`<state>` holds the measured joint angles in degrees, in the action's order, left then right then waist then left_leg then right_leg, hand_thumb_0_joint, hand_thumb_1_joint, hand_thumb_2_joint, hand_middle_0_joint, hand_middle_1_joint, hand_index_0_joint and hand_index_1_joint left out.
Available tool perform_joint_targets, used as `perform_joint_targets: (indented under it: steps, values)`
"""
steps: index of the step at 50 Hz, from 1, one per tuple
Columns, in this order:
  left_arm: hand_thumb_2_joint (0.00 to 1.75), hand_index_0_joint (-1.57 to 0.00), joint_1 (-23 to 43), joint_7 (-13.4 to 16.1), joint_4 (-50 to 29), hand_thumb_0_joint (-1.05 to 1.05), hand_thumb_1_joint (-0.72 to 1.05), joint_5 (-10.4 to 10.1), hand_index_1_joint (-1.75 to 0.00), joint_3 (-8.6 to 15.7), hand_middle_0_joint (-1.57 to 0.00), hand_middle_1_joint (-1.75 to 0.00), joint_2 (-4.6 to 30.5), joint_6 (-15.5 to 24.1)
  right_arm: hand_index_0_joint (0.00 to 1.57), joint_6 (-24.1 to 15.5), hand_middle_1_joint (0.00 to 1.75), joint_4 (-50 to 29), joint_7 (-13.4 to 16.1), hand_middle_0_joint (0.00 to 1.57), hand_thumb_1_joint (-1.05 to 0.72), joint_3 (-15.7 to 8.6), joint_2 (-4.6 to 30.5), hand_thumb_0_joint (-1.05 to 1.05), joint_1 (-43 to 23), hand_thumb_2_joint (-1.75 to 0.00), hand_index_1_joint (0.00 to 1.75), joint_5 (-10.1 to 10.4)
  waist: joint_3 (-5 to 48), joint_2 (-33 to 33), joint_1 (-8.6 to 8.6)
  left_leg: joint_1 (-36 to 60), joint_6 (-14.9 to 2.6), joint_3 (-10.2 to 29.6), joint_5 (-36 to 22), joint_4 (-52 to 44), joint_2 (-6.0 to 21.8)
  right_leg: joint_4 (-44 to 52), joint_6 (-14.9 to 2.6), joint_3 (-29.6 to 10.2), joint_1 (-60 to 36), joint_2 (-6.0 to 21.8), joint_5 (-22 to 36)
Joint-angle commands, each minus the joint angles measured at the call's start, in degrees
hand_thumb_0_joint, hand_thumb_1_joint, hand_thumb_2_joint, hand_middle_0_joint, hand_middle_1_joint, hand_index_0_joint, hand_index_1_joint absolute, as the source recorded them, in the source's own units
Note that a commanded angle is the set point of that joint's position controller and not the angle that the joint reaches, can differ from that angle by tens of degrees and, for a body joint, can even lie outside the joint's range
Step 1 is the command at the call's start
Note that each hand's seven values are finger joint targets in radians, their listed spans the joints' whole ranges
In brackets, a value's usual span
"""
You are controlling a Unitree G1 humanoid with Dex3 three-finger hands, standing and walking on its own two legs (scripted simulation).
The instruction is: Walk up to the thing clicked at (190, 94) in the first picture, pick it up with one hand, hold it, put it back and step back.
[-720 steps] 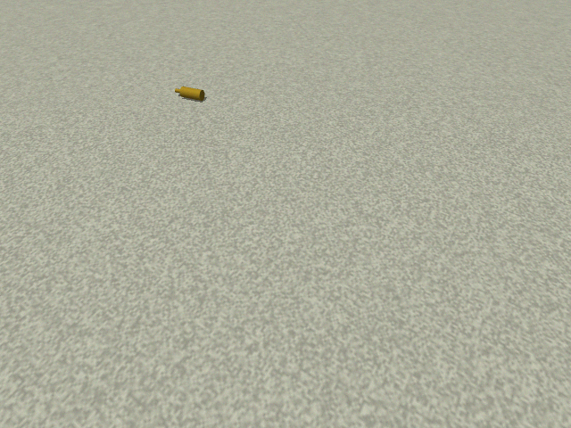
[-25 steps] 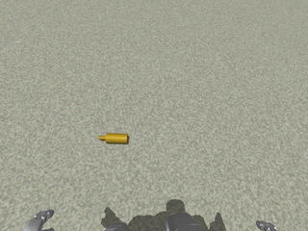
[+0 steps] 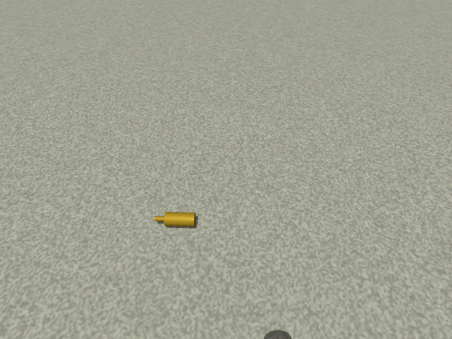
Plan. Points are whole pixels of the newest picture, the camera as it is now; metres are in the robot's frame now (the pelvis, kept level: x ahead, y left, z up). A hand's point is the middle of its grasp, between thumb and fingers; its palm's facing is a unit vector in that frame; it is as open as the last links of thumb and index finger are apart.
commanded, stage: walk up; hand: left
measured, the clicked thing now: (175, 219) +0.76 +0.28 -0.73
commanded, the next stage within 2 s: stand in 0.56 s
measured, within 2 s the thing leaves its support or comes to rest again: neither
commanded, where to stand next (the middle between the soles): +0.37 +0.02 m, yaw +0 degrees
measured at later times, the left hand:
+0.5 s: hand out of the picture +0.11 +0.26 -0.14, palm faces +0.06 -0.93 -0.36, open 7.4 cm
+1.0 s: hand out of the picture +0.08 +0.25 -0.14, palm faces -0.01 -0.94 -0.33, open 7.4 cm
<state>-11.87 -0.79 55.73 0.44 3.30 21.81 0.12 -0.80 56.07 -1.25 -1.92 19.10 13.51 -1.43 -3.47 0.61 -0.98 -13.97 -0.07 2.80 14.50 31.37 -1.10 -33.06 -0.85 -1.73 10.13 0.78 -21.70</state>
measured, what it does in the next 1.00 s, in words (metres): stands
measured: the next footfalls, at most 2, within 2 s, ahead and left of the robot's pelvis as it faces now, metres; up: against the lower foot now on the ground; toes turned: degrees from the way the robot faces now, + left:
none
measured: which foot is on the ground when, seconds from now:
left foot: down 0.00-1.00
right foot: down 0.00-1.00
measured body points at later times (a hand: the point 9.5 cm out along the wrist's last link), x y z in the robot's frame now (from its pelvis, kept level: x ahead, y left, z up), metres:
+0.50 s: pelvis +0.02 -0.01 +0.00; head +0.04 +0.00 +0.45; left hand +0.11 +0.31 -0.12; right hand +0.14 -0.30 -0.12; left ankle +0.03 +0.12 -0.73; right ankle -0.02 -0.13 -0.73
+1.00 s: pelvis +0.00 +0.00 +0.02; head +0.01 +0.00 +0.46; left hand +0.08 +0.30 -0.12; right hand +0.10 -0.30 -0.11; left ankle +0.03 +0.12 -0.73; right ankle -0.02 -0.13 -0.73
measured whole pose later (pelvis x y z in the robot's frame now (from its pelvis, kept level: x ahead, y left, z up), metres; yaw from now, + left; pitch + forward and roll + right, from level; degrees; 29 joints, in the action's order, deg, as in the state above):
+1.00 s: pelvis +0.00 +0.00 +0.02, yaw +1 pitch -3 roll +0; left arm -5.0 -0.5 64.5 0.5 0.2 19.9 1.0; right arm -0.5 63.8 -0.6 -0.2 19.7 4.4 -0.3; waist -4.0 -0.2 0.0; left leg -8.6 0.9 3.9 7.9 19.4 -0.3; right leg -18.3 0.9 -0.5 3.4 0.5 -12.0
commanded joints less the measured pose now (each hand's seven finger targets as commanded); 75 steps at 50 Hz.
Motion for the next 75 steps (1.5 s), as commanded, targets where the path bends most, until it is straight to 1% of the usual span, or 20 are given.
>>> perform_joint_targets:
  steps: [1,3,5,10,12,16,26,27,30,33,44,50,52,55,59,62,65,70,72,75]
  values:
    - [0.9,-0.2,0.7,1.0,-2.4,0.0,0.9,0.4,-0.3,2.7,-0.2,-0.3,11.9,2.5,0.2,-1.5,0.3,-4.8,1.0,0.2,-0.9,-2.7,13.6,0.0,-6.7,-0.9,0.3,0.6,1.2,-5.1,-1.25,-6.0,-2.36,8.1,4.0,-7.3,5.4,11.9,-2.95,-6.0,-3.8,3.8,1.7]
    - [0.9,-0.2,2.7,0.9,-2.4,0.0,0.9,0.8,-0.3,3.0,-0.2,-0.3,14.2,2.6,0.2,-1.3,0.3,-3.8,1.0,0.2,-0.9,-2.7,12.8,0.0,-4.8,-0.9,0.3,0.4,0.3,-0.8,0.24,-5.5,-1.54,5.7,8.2,-4.9,3.1,13.0,-5.13,-10.6,-1.3,7.7,-2.9]
    - [0.9,-0.2,5.1,0.9,-2.6,0.0,0.9,0.7,-0.3,2.6,-0.2,-0.3,13.5,2.6,0.2,-1.6,0.3,-2.6,1.1,0.2,-0.9,-2.8,12.7,0.0,-4.5,-0.9,0.3,0.2,-0.1,0.3,1.04,-2.7,-1.64,4.9,3.6,-4.5,3.0,13.0,-5.2,-9.9,1.3,8.5,0.4]
    - [0.9,-0.2,5.7,1.4,-1.2,0.0,0.9,0.0,-0.3,2.2,-0.2,-0.3,11.9,2.9,0.2,-2.4,0.3,-1.7,1.2,0.2,-0.9,-2.5,12.3,0.0,-5.2,-0.9,0.3,0.7,5.0,1.2,0.28,1.7,-3.49,5.4,-22.9,-3.2,5.9,8.1,-1.82,-2.3,-5.5,4.8,22.2]
    - [0.9,-0.2,6.1,1.5,-1.2,0.0,0.9,-0.2,-0.3,2.1,-0.2,-0.3,11.7,2.7,0.2,-2.3,0.3,-1.4,1.5,0.2,-0.9,-2.5,12.7,0.0,-5.4,-0.9,0.3,0.7,6.6,-0.6,0.15,2.9,-3.7,5.4,-25.3,-3.3,6.3,6.5,-1.75,-1.5,-6.7,5.0,23.5]
    - [0.9,-0.2,7.0,1.6,-0.7,0.0,0.9,-0.1,-0.3,1.8,-0.2,-0.3,11.0,2.2,0.2,-1.8,0.3,-1.1,1.7,0.2,-0.9,-2.9,13.3,0.0,-7.2,-0.9,0.3,0.7,7.4,-2.7,-0.02,3.9,-4.92,7.2,-21.7,-4.7,7.6,5.3,-1.81,-0.3,-5.4,4.0,18.1]
    - [0.9,-0.2,8.9,1.7,0.6,0.0,0.9,0.3,-0.3,2.1,-0.2,-0.3,13.0,2.2,0.2,-1.0,0.3,-0.1,1.4,0.2,-0.9,-2.4,11.8,0.0,-9.4,-0.9,0.3,0.5,4.3,1.0,0.41,1.1,-2.35,3.5,-15.1,-2.4,3.8,9.9,-3.61,-3.8,-5.6,7.9,17.1]
    - [0.9,-0.2,9.1,1.7,0.3,0.0,0.9,0.3,-0.3,2.0,-0.2,-0.3,12.7,2.2,0.2,-1.1,0.3,0.0,1.4,0.2,-0.9,-2.4,12.1,0.0,-9.4,-0.9,0.3,0.4,4.9,0.5,0.51,3.1,-2.67,3.9,-16.5,-3.2,4.3,9.4,-3.28,-3.1,-4.6,7.5,17.6]
    - [0.9,-0.2,9.2,1.8,1.9,0.0,0.9,-0.7,-0.3,0.4,-0.2,-0.3,10.1,1.5,0.2,-1.4,0.3,0.7,1.9,0.2,-0.9,-1.9,13.7,0.0,-10.5,-0.9,0.3,1.0,6.9,-1.1,0.76,9.5,-2.67,6.8,-31.9,-6.5,8.0,10.0,-0.34,-1.6,-5.0,5.3,27.1]
    - [0.9,-0.2,8.4,1.8,3.2,0.0,0.9,-0.5,-0.3,0.2,-0.2,-0.3,10.5,1.5,0.2,-1.1,0.3,1.3,2.2,0.2,-0.9,-1.4,13.3,0.0,-11.3,-0.9,0.3,1.2,8.2,-0.6,0.65,10.1,-2.18,5.2,-31.0,-7.2,7.4,11.5,0.03,-1.7,-8.1,5.8,30.6]
    - [0.9,-0.2,8.9,1.3,5.7,0.0,0.9,0.1,-0.3,-0.7,-0.2,-0.3,10.4,1.7,0.2,-0.8,0.3,3.9,1.6,0.2,-0.9,-0.6,12.9,0.0,-12.7,-0.9,0.3,1.3,4.5,-0.3,0.73,7.6,-0.93,5.3,-12.9,-13.9,7.1,18.0,0.12,-2.9,-5.9,5.9,14.6]
    - [0.9,-0.2,9.2,1.2,5.7,0.0,0.9,0.1,-0.3,-0.8,-0.2,-0.3,10.8,2.0,0.2,-0.9,0.3,4.7,1.3,0.2,-0.9,-0.6,12.8,0.0,-11.6,-0.9,0.3,1.0,4.4,-0.5,1.09,7.0,-0.63,5.3,-10.6,-14.7,7.0,19.0,-0.02,-3.4,-5.1,6.3,12.1]
    - [0.9,-0.2,8.8,1.0,5.9,0.0,0.9,0.1,-0.3,-0.9,-0.2,-0.3,10.7,1.9,0.2,-0.9,0.3,5.3,1.2,0.2,-0.9,-0.6,13.0,0.0,-10.7,-0.9,0.3,0.9,2.1,-0.7,1.17,5.2,-0.59,5.7,-5.6,-15.8,6.8,19.8,-0.04,-3.6,-3.4,6.0,7.4]
    - [0.9,-0.2,7.9,0.9,6.0,0.0,0.9,0.2,-0.3,-1.0,-0.2,-0.3,10.3,1.9,0.2,-1.0,0.3,5.6,1.2,0.2,-0.9,-0.8,13.4,0.0,-10.7,-0.9,0.3,0.9,2.2,-1.8,0.88,5.0,-0.83,6.3,-3.9,-16.3,7.1,19.2,-0.14,-3.4,-2.8,5.7,6.9]
    - [0.9,-0.2,7.7,0.9,5.8,0.0,0.9,0.1,-0.3,-0.9,-0.2,-0.3,10.7,2.0,0.2,-1.2,0.3,5.6,1.2,0.2,-0.9,-0.6,13.1,0.0,-10.0,-0.9,0.3,0.9,3.8,-0.9,0.82,5.8,-0.75,5.9,-9.0,-15.4,7.2,18.6,-0.28,-3.8,-4.2,6.2,10.4]
    - [0.9,-0.2,7.5,0.9,5.9,0.0,0.9,0.1,-0.3,-1.0,-0.2,-0.3,10.7,1.7,0.2,-1.0,0.3,6.1,1.3,0.2,-0.9,-0.7,13.5,0.0,-9.2,-0.9,0.3,0.9,2.2,-1.1,1.21,4.5,-0.68,6.5,-3.2,-16.3,7.0,18.7,-0.28,-3.7,-2.4,5.7,6.2]
    - [0.9,-0.2,6.9,0.8,5.7,0.0,0.9,0.0,-0.3,-1.0,-0.2,-0.3,11.0,1.7,0.2,-0.9,0.3,6.0,1.3,0.2,-0.9,-0.7,13.8,0.0,-9.0,-0.9,0.3,0.9,3.3,-1.4,1.11,5.0,-0.95,6.3,-4.7,-15.9,7.1,18.3,-0.44,-3.9,-2.9,5.9,8.2]
    - [0.9,-0.2,6.4,0.9,5.7,0.0,0.9,-0.1,-0.3,-1.2,-0.2,-0.3,11.2,2.0,0.2,-1.2,0.3,6.1,1.4,0.2,-0.9,-0.2,12.9,0.0,-8.3,-0.9,0.3,1.1,4.8,0.1,1.26,7.2,-0.96,5.6,-12.8,-14.3,7.3,17.4,-0.32,-3.9,-3.6,6.3,14.2]
    - [0.9,-0.2,6.4,0.9,5.7,0.0,0.9,-0.2,-0.3,-1.3,-0.2,-0.3,10.8,1.7,0.2,-1.1,0.3,6.4,1.4,0.2,-0.9,-0.1,13.3,0.0,-7.9,-0.9,0.3,1.1,3.0,-1.0,1.31,6.1,-0.77,5.8,-9.3,-15.1,7.2,17.7,-0.32,-3.8,-2.5,5.9,10.9]
    - [0.9,-0.2,6.3,1.0,5.5,0.0,0.9,-0.1,-0.3,-1.3,-0.2,-0.3,11.0,1.6,0.2,-1.0,0.3,6.2,1.5,0.2,-0.9,-0.1,13.4,0.0,-8.1,-0.9,0.3,1.1,3.8,-0.4,1.29,6.5,-0.82,5.6,-10.5,-14.7,7.3,17.4,-0.38,-3.7,-2.7,5.9,12.1]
